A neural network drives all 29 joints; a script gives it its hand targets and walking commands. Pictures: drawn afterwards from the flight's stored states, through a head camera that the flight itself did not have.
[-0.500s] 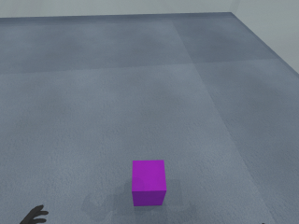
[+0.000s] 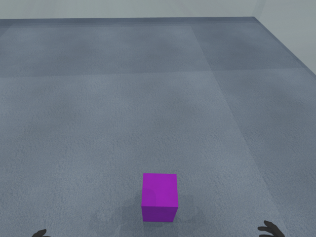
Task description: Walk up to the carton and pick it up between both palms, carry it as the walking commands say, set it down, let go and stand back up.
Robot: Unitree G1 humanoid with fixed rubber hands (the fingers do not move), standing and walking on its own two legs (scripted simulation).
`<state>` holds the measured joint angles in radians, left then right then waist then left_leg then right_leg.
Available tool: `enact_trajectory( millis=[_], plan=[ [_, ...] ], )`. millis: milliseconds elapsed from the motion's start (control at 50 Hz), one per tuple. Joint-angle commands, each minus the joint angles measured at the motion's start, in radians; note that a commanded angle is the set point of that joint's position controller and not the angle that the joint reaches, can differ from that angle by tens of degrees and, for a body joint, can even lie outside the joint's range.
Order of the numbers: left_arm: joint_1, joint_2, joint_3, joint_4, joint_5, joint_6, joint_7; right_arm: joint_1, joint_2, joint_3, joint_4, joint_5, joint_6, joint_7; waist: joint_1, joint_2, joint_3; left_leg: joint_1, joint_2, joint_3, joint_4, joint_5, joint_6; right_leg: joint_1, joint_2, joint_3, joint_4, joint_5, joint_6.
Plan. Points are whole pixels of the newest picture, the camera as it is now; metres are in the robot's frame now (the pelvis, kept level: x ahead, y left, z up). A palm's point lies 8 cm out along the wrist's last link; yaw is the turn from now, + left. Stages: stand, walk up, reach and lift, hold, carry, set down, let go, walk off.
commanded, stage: walk up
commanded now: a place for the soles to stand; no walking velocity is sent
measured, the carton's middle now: (158, 198) +0.42 -0.01 -0.63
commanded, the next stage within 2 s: stand in 0.52 s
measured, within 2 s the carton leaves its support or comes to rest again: neither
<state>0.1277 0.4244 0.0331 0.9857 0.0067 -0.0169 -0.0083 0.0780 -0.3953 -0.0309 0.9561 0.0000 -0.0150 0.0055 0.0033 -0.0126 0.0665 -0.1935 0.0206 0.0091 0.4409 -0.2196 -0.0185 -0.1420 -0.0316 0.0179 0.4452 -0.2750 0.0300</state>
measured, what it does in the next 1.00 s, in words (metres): stands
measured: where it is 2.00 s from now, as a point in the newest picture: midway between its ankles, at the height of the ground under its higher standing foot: outside the picture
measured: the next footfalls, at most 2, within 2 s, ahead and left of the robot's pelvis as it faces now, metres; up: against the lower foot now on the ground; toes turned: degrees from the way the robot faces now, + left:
none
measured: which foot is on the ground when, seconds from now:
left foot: down 0.00-1.00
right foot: down 0.00-1.00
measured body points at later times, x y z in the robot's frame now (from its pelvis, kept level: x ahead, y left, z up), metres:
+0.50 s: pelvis +0.00 -0.01 +0.01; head +0.02 +0.00 +0.46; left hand +0.10 +0.32 -0.11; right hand +0.12 -0.32 -0.11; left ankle +0.01 +0.13 -0.74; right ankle -0.02 -0.14 -0.74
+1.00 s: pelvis -0.01 +0.00 -0.01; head +0.07 +0.01 +0.43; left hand +0.18 +0.29 -0.11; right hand +0.18 -0.30 -0.10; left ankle +0.01 +0.13 -0.74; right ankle -0.02 -0.14 -0.74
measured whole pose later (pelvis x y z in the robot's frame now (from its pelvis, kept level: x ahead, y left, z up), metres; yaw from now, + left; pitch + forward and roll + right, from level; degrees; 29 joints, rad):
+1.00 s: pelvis -0.01 +0.00 -0.01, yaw -1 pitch +4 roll +0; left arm 0.07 0.29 0.18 0.52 0.07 0.27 -0.05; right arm 0.03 -0.35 -0.14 0.60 -0.08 0.25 0.09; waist 0.01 -0.03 0.10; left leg -0.40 0.04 0.02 0.61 -0.28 -0.02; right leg -0.35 -0.02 0.04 0.61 -0.33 0.03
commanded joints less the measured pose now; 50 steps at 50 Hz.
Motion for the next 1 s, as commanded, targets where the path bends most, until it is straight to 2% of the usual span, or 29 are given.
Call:
enact_trajectory(
  millis=[0, 80, 120, 180, 200, 260, 320, 340, 380, 400, 460, 520, 540, 580, 640, 660, 680, 700, 720, 740, 760, 780, 820, 840, 860, 880, 900, 960, 980],
  plan=[
    [-0.059, 0.145, 0.022, -0.017, -0.001, -0.018, 0.005, -0.039, -0.17, -0.026, -0.001, 0.002, -0.008, -0.001, -0.005, -0.013, -0.073, 0.088, 0.104, -0.112, -0.088, 0.145, 0.06, -0.038, -0.088, 0.077, -0.14, 0.137, -0.042],
    [-0.068, 0.152, 0.019, 0.018, -0.008, -0.019, 0.01, -0.062, -0.164, -0.02, 0.038, 0.005, -0.01, -0.002, 0.001, 0.005, -0.08, 0.087, 0.097, -0.094, -0.106, 0.219, 0.042, 0.02, -0.103, 0.066, -0.135, 0.254, -0.046],
    [-0.069, 0.165, 0.02, 0.034, -0.01, -0.018, 0.01, -0.068, -0.167, -0.018, 0.051, 0.006, -0.012, -0.002, -0.002, -0.017, -0.095, 0.096, 0.096, -0.1, -0.112, 0.233, 0.039, 0.028, -0.099, 0.05, -0.14, 0.247, -0.045],
    [-0.094, 0.148, 0.015, 0.033, -0.007, -0.021, 0.013, -0.062, -0.167, -0.017, 0.065, 0.0, -0.009, -0.003, -0.011, 0.012, -0.108, 0.1, 0.095, -0.084, -0.115, 0.232, 0.033, 0.042, -0.106, 0.046, -0.151, 0.264, -0.05],
    [-0.095, 0.143, 0.018, 0.03, -0.006, -0.022, 0.012, -0.071, -0.174, -0.016, 0.068, 0.0, -0.007, -0.004, -0.011, -0.019, -0.11, 0.096, 0.096, -0.084, -0.115, 0.216, 0.041, 0.05, -0.104, 0.049, -0.165, 0.273, -0.051],
    [-0.097, 0.153, 0.02, 0.041, -0.002, -0.02, 0.012, -0.072, -0.164, -0.015, 0.078, 0.001, -0.006, 0.0, -0.007, -0.023, -0.113, 0.102, 0.099, -0.096, -0.129, 0.21, 0.037, 0.052, -0.104, 0.041, -0.168, 0.25, -0.048],
    [-0.087, 0.154, 0.011, 0.054, -0.008, -0.016, 0.013, -0.076, -0.176, -0.013, 0.09, -0.003, -0.007, -0.001, -0.009, 0.057, -0.078, 0.089, 0.099, -0.092, -0.127, 0.237, 0.033, 0.039, -0.109, 0.043, -0.179, 0.244, -0.045],
    [-0.11, 0.155, 0.021, 0.052, -0.007, -0.016, 0.011, -0.07, -0.167, -0.014, 0.093, 0.001, -0.008, -0.002, -0.013, -0.001, -0.094, 0.084, 0.102, -0.105, -0.137, 0.232, 0.034, 0.059, -0.1, 0.029, -0.167, 0.23, -0.044],
    [-0.101, 0.152, 0.019, 0.053, -0.005, -0.015, 0.009, -0.079, -0.177, -0.01, 0.095, 0.004, -0.008, -0.001, -0.006, -0.009, -0.089, 0.073, 0.1, -0.113, -0.153, 0.195, 0.039, 0.064, -0.101, 0.019, -0.177, 0.195, -0.04],
    [-0.102, 0.149, 0.021, 0.05, -0.006, -0.013, 0.008, -0.086, -0.168, -0.014, 0.092, 0.0, -0.007, 0.001, -0.007, 0.033, -0.086, 0.081, 0.102, -0.11, -0.147, 0.182, 0.036, 0.039, -0.097, 0.028, -0.175, 0.169, -0.045],
    [-0.109, 0.144, 0.02, 0.055, -0.003, -0.016, 0.009, -0.079, -0.182, -0.011, 0.091, -0.008, -0.006, -0.001, -0.008, -0.003, -0.097, 0.073, 0.103, -0.116, -0.148, 0.203, 0.043, 0.059, -0.098, 0.026, -0.177, 0.189, -0.042],
    [-0.112, 0.151, 0.02, 0.057, -0.001, -0.015, 0.006, -0.072, -0.174, -0.013, 0.09, -0.001, -0.004, 0.001, -0.009, 0.022, -0.077, 0.068, 0.1, -0.113, -0.15, 0.161, 0.039, 0.032, -0.1, 0.019, -0.181, 0.14, -0.042],
    [-0.108, 0.156, 0.023, 0.056, 0.0, -0.015, 0.005, -0.068, -0.175, -0.009, 0.091, -0.003, -0.005, 0.003, -0.012, -0.005, -0.09, 0.061, 0.103, -0.123, -0.156, 0.176, 0.04, 0.052, -0.099, 0.019, -0.18, 0.148, -0.04],
    [-0.101, 0.154, 0.022, 0.058, -0.003, -0.016, 0.005, -0.071, -0.186, -0.014, 0.084, -0.004, -0.007, 0.001, -0.015, 0.027, -0.102, 0.071, 0.101, -0.12, -0.134, 0.203, 0.045, 0.046, -0.099, 0.018, -0.172, 0.168, -0.047],
    [-0.095, 0.153, 0.025, 0.054, -0.003, -0.016, 0.007, -0.075, -0.179, -0.012, 0.082, -0.001, -0.003, -0.001, -0.002, 0.002, -0.082, 0.048, 0.093, -0.128, -0.123, 0.216, 0.043, 0.061, -0.104, 0.008, -0.171, 0.208, -0.044],
    [-0.108, 0.148, 0.018, 0.051, -0.003, -0.015, 0.006, -0.058, -0.172, -0.008, 0.088, 0.003, -0.002, 0.0, -0.011, -0.002, -0.092, 0.059, 0.09, -0.129, -0.132, 0.201, 0.042, 0.056, -0.107, 0.019, -0.17, 0.195, -0.046],
    [-0.108, 0.16, 0.023, 0.044, 0.0, -0.015, 0.005, -0.06, -0.181, -0.016, 0.084, -0.004, -0.003, 0.0, -0.014, 0.033, -0.098, 0.06, 0.092, -0.116, -0.125, 0.19, 0.041, 0.057, -0.111, 0.021, -0.166, 0.175, -0.051],
    [-0.098, 0.156, 0.022, 0.052, -0.005, -0.015, 0.004, -0.074, -0.169, -0.01, 0.084, 0.0, -0.002, 0.001, -0.01, 0.035, -0.111, 0.065, 0.101, -0.13, -0.138, 0.193, 0.035, 0.066, -0.106, 0.014, -0.171, 0.17, -0.045],
    [-0.241, 0.065, 0.089, -0.298, -0.014, 0.034, -0.026, -0.193, -0.074, -0.107, -0.267, -0.013, 0.035, 0.037, 0.026, -0.049, 0.059, -0.088, -0.035, -0.035, 0.028, -0.057, 0.022, -0.171, 0.057, -0.015, -0.022, -0.038, -0.058],
    [-0.24, 0.062, 0.086, -0.479, 0.001, 0.111, -0.039, -0.114, -0.105, -0.097, -0.347, -0.019, 0.095, 0.053, -0.026, -0.058, 0.023, -0.091, -0.031, 0.008, 0.019, -0.152, 0.025, -0.13, 0.055, -0.023, -0.021, -0.069, -0.048],
    [-0.191, 0.062, 0.12, -0.507, 0.035, 0.16, -0.056, -0.059, -0.128, -0.105, -0.353, -0.02, 0.146, 0.054, -0.02, -0.021, 0.004, -0.145, -0.035, 0.051, 0.016, -0.193, 0.028, -0.129, 0.063, -0.043, -0.003, -0.07, -0.037],
    [-0.118, 0.076, 0.14, -0.494, 0.056, 0.198, -0.063, -0.014, -0.158, -0.135, -0.389, -0.074, 0.179, 0.064, -0.024, -0.03, -0.026, -0.115, -0.048, 0.097, -0.013, -0.137, 0.012, -0.151, 0.082, -0.083, 0.002, -0.054, -0.022],
    [-0.057, 0.057, 0.174, -0.52, 0.056, 0.264, -0.059, -0.004, -0.123, -0.179, -0.391, -0.104, 0.24, 0.074, -0.025, 0.015, -0.059, -0.083, -0.078, 0.127, 0.03, -0.08, -0.016, -0.146, 0.063, -0.067, -0.01, -0.047, -0.021],
    [-0.037, 0.05, 0.183, -0.528, 0.063, 0.276, -0.052, -0.009, -0.109, -0.158, -0.386, -0.104, 0.25, 0.077, -0.004, -0.003, -0.07, -0.076, -0.073, 0.113, 0.042, -0.043, -0.016, -0.157, 0.07, -0.065, 0.006, -0.028, -0.011],
    [-0.026, 0.043, 0.21, -0.538, 0.081, 0.285, -0.048, -0.033, -0.112, -0.159, -0.415, -0.097, 0.254, 0.078, 0.02, 0.042, -0.1, -0.05, -0.072, 0.091, 0.049, -0.025, -0.012, -0.16, 0.061, -0.046, 0.016, -0.028, -0.012],
    [-0.042, 0.036, 0.218, -0.532, 0.087, 0.286, -0.046, -0.072, -0.093, -0.137, -0.439, -0.088, 0.261, 0.081, 0.051, 0.038, -0.087, -0.086, -0.072, 0.087, 0.066, -0.002, -0.007, -0.166, 0.059, -0.035, 0.031, -0.009, -0.005],
    [-0.039, 0.013, 0.209, -0.508, 0.077, 0.297, -0.045, -0.089, -0.086, -0.142, -0.442, -0.077, 0.263, 0.078, 0.033, 0.0, -0.097, -0.077, -0.067, 0.079, 0.088, 0.035, -0.009, -0.174, 0.071, -0.022, 0.046, 0.046, -0.002],
    [-0.056, -0.029, 0.19, -0.547, 0.065, 0.277, -0.035, -0.087, -0.069, -0.126, -0.437, -0.078, 0.255, 0.088, 0.031, 0.031, -0.178, -0.11, -0.058, 0.049, 0.146, 0.155, -0.011, -0.197, 0.098, -0.043, 0.136, 0.132, -0.001],
    [-0.028, -0.056, 0.174, -0.531, 0.065, 0.287, -0.027, -0.093, -0.098, -0.145, -0.433, -0.093, 0.257, 0.085, 0.021, 0.002, -0.225, -0.104, -0.063, 0.048, 0.167, 0.198, -0.025, -0.207, 0.1, -0.041, 0.145, 0.167, -0.005]
  ],
)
